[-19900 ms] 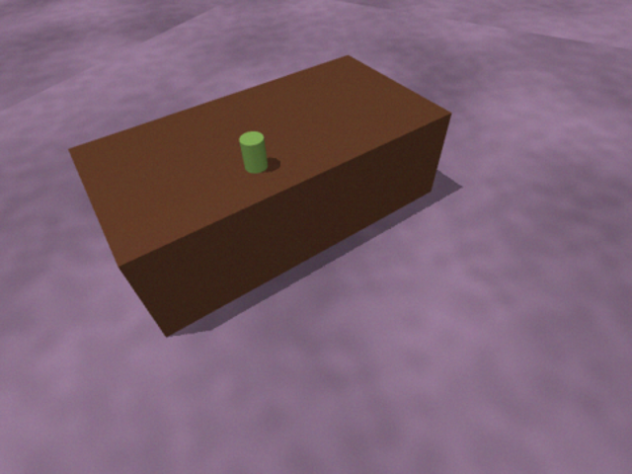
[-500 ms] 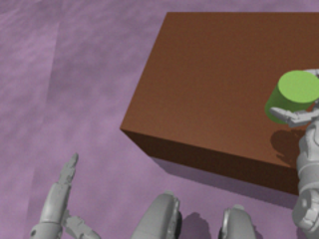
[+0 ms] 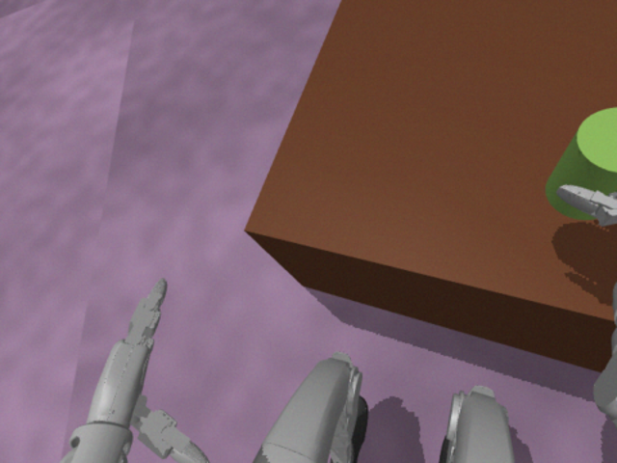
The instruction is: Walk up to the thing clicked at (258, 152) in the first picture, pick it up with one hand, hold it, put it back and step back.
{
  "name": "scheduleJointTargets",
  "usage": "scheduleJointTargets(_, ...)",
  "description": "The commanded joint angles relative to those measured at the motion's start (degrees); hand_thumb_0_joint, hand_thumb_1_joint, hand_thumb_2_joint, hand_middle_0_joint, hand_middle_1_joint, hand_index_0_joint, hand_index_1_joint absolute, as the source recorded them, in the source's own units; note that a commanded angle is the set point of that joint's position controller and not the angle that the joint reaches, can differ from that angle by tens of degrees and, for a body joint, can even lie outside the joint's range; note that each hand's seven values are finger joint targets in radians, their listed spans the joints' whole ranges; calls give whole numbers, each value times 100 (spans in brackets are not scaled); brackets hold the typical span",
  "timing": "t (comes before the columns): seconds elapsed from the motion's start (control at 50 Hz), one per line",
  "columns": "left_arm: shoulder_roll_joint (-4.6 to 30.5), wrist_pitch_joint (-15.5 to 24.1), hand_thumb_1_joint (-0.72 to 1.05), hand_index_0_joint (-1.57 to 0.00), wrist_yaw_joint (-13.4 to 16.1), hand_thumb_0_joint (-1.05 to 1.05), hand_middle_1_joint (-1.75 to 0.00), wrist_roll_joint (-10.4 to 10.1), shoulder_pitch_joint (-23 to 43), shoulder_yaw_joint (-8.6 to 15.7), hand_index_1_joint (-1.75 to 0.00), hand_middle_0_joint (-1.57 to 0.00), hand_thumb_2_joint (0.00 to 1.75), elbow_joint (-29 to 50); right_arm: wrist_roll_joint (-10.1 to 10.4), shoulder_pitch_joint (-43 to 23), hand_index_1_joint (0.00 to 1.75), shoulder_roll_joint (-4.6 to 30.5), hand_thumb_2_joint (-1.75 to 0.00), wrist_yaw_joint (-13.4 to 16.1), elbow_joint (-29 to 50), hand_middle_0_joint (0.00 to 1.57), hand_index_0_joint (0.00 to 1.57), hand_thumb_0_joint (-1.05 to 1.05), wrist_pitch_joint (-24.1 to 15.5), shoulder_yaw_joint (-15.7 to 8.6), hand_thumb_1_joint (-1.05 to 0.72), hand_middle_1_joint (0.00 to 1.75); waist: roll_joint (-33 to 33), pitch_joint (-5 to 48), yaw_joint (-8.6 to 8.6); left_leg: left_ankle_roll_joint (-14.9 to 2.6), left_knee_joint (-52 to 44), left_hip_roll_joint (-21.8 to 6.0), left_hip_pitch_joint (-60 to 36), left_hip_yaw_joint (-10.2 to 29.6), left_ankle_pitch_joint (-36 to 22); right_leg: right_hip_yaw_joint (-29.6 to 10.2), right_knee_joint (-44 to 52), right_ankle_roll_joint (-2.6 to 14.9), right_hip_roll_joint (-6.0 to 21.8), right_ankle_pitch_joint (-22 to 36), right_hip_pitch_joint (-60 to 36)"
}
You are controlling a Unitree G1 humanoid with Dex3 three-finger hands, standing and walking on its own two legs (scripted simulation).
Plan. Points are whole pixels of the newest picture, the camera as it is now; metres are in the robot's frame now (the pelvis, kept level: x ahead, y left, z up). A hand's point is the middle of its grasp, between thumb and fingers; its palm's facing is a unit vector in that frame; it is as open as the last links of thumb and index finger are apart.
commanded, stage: lower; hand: right
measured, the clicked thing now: (599, 168) +0.51 -0.20 -0.02
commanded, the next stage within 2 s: loosen in 1.38 s
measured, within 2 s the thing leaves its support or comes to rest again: rests again in 1.26 s
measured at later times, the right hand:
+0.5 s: hand (598, 186) +0.52 -0.22 -0.08, palm faces +0.24 +0.97 +0.00, open 11.4 cm
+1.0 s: hand (590, 194) +0.53 -0.23 -0.11, palm faces +0.25 +0.97 +0.01, open 11.4 cm
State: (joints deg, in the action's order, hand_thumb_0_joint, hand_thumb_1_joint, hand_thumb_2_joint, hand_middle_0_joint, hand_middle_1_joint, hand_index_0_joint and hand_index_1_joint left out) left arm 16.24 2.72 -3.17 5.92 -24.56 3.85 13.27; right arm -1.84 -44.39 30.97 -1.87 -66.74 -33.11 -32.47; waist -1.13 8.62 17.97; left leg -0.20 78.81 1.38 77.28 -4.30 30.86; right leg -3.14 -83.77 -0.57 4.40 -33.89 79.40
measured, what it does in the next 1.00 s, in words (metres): lowers itself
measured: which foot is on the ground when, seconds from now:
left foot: down 0.00-1.00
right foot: down 0.00-1.00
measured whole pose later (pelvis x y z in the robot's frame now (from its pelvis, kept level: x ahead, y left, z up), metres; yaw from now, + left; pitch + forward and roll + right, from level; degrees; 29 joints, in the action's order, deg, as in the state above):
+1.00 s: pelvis -0.02 +0.00 -0.06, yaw +2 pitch +33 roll +7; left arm 19.9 5.2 -4.6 5.6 -26.4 7.6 25.5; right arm -4.2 -47.5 40.1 -1.8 -69.2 -33.5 -36.7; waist -2.9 7.5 24.4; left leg 0.0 90.4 1.9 91.7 -5.4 32.2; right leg -4.9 -96.7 -0.3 4.8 -36.0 94.4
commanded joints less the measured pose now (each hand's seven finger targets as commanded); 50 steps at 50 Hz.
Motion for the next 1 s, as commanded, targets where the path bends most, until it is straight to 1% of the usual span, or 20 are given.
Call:
scheduleJointTargets(0.0, 829, 296, -54, -4, 113, 0, -4, -31, -535, 597, -5, -4, 6, 968, 29, -1884, 139, 1119, -126, -43, 780, 118, 124, 0, -357, 33, 4, 139, 1731, 2851, 60, -140, -731, 179, -1286, 133, -1676, -148, 935, 76, -160, 2147, -2440)
scheduleJointTargets(0.02, 838, 298, -55, -4, 98, 0, -4, -24, -436, 556, -5, -4, 6, 1045, 39, -1739, 140, 1199, -128, -27, 620, 119, 125, 0, -367, -63, 5, 140, 1643, 2778, -36, -150, -685, 182, -1256, 121, -1614, -154, 929, 72, -160, 2084, -2298)
scheduleJointTargets(0.06, 789, 329, -55, -4, 87, 0, -4, 0, -396, 531, -5, -4, 6, 1268, 31, -1976, 141, 1221, -129, -25, 737, 119, 126, 0, -443, -78, 5, 141, 1622, 2873, 105, -136, -631, 183, -1257, 148, -1666, -152, 791, 105, -150, 2015, -2196)
scheduleJointTargets(0.12, 753, 390, -55, -4, 66, 0, -4, 16, -464, 454, -5, -4, 6, 1317, 37, -2020, 141, 1413, -128, -20, 698, 119, 126, 0, -569, -199, 3, 140, 1516, 2888, 131, -102, -540, 166, -1326, 229, -1667, -125, 589, 145, -159, 1829, -1799)
scheduleJointTargets(0.18, 1093, 432, -56, -4, 94, 0, -5, 7, -464, 826, -5, -4, 7, 1782, -47, -2301, 140, 1839, -128, 10, 1119, 120, 126, 0, -682, -310, 1, 140, 1802, 3547, 270, -98, -488, 166, -1389, 264, -1649, -141, 486, 136, -152, 1886, -2174)
scheduleJointTargets(0.22, 1169, 411, -56, -4, 97, 0, -5, -5, -637, 964, -6, -4, 7, 1550, -57, -2113, 141, 1682, -129, 10, 889, 120, 126, 0, -642, -236, 2, 141, 1760, 3297, 348, -92, -499, 172, -1316, 253, -1539, -145, 464, 148, -169, 1702, -1950)
scheduleJointTargets(0.24, 1056, 399, -56, -4, 80, 0, -5, 7, -654, 850, -5, -4, 7, 1428, -69, -2158, 142, 1725, -130, 28, 974, 121, 127, 0, -642, -294, 3, 142, 1787, 3242, 273, -90, -461, 188, -1169, 234, -1561, -156, 429, 153, -166, 1750, -1923)
scheduleJointTargets(0.26, 1115, 436, -57, -3, 83, 0, -5, -30, -596, 950, -6, -4, 8, 1579, -50, -2145, 141, 1684, -129, 4, 961, 121, 127, 0, -627, -250, 2, 141, 1955, 3367, 344, -109, -400, 188, -1086, 209, -1563, -182, 420, 131, -154, 1863, -2088)
scheduleJointTargets(0.3, 1178, 440, -56, -3, 72, 0, -4, -17, -496, 948, -5, -4, 8, 1715, -74, -2161, 141, 1705, -129, 16, 1050, 119, 126, 0, -609, -235, 6, 141, 2143, 3518, 261, -160, -241, 220, -773, 102, -1486, -233, 430, 75, -129, 2093, -2367)
scheduleJointTargets(0.34, 1053, 410, -56, -3, 46, 0, -4, -16, -648, 814, -5, -4, 8, 1504, -96, -2156, 140, 1657, -128, -6, 882, 118, 124, 0, -596, -183, 9, 140, 2239, 3209, 268, -178, -171, 230, -509, 60, -1357, -255, 400, 44, -105, 2071, -2291)
scheduleJointTargets(0.4, 1127, 444, -56, -3, 67, 0, -4, -14, -374, 936, -5, -4, 7, 1716, -158, -2312, 137, 1875, -125, 12, 1019, 115, 121, 0, -615, -248, 11, 137, 2292, 3238, 290, -172, -155, 203, -600, 89, -1195, -253, 385, 51, -121, 1661, -2066)
scheduleJointTargets(0.46, 1106, 442, -56, -3, 73, 0, -4, 5, -401, 868, -5, -4, 7, 1747, -140, -2324, 140, 1896, -128, 21, 954, 117, 124, 0, -615, -250, 11, 140, 2266, 3326, 261, -157, -125, 215, -627, 132, -1289, -231, 248, 65, -106, 1717, -1985)
scheduleJointTargets(0.5, 1234, 447, -56, -3, 83, 0, -4, -4, -556, 1027, -5, -4, 7, 1739, -128, -2180, 138, 1951, -126, 19, 913, 116, 123, 0, -610, -340, 8, 138, 2233, 3324, 354, -149, -38, 222, -629, 92, -1497, -246, 165, 68, -104, 1963, -1967)
scheduleJointTargets(0.54, 1155, 450, -57, -3, 45, 0, -4, -19, -670, 951, -5, -4, 8, 1793, -141, -2010, 141, 1866, -129, 20, 674, 119, 126, 0, -567, -329, 7, 141, 2215, 3185, 404, -153, -8, 235, -523, 72, -1474, -249, 140, 74, -110, 1965, -1871)
scheduleJointTargets(0.56, 1246, 455, -57, -3, 52, 0, -4, -36, -585, 1039, -5, -4, 8, 2012, -165, -2142, 142, 2028, -130, 35, 968, 120, 127, 0, -578, -378, 7, 142, 2247, 3401, 360, -164, 13, 237, -546, 69, -1442, -270, 166, 68, -103, 1970, -1969)
scheduleJointTargets(0.64, 1299, 464, -58, -3, 26, 0, -4, -30, -597, 1172, -5, -4, 8, 1913, -146, -2127, 143, 1988, -131, 48, 858, 121, 128, 0, -549, -390, 5, 143, 2248, 3204, 425, -159, 78, 249, -310, 39, -1356, -285, 73, 86, -72, 1910, -1871)
scheduleJointTargets(0.66, 1275, 476, -58, -3, 19, 0, -4, -28, -636, 1154, -6, -4, 8, 1971, -136, -2247, 142, 1971, -130, 60, 920, 120, 127, 0, -569, -406, 4, 142, 2225, 3293, 514, -150, 115, 250, -351, 38, -1460, -291, 3, 95, -79, 1984, -1862)
scheduleJointTargets(0.8, 1408, 501, -58, -3, 38, 0, -4, -85, -573, 1296, -5, -4, 8, 2161, -237, -2278, 137, 2180, -125, 37, 1011, 117, 123, 0, -557, -376, 6, 137, 2263, 3439, 532, -143, 186, 227, -376, 76, -1338, -268, -90, 95, -89, 1726, -1715)
scheduleJointTargets(0.94, 1373, 498, -57, -3, 24, 0, -4, -104, -591, 1252, -5, -4, 8, 2072, -202, -2257, 137, 2108, -125, 8, 874, 116, 123, 0, -461, -380, 5, 137, 2403, 3036, 559, -188, 315, 235, 16, 17, -1041, -280, -55, 46, -82, 1456, -1538)
scheduleJointTargets(0.98, 1458, 517, -58, -3, 28, 0, -4, -110, -536, 1332, -5, -4, 8, 2290, -252, -2307, 137, 2307, -125, 13, 965, 117, 123, 0, -471, -407, 5, 137, 2549, 3269, 518, -198, 373, 229, 50, 8, -1095, -306, -93, 36, -61, 1665, -1778)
